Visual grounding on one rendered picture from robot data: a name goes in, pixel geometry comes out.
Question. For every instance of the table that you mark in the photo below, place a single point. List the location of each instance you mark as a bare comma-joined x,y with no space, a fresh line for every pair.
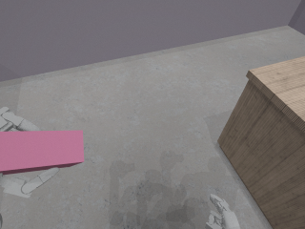
264,140

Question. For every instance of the sponge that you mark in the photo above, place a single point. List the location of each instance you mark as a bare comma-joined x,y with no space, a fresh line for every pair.
30,151

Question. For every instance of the robot left hand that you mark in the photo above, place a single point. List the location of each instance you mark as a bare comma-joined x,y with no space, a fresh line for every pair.
20,185

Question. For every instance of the robot right hand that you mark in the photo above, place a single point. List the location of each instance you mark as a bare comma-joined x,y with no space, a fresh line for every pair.
227,220

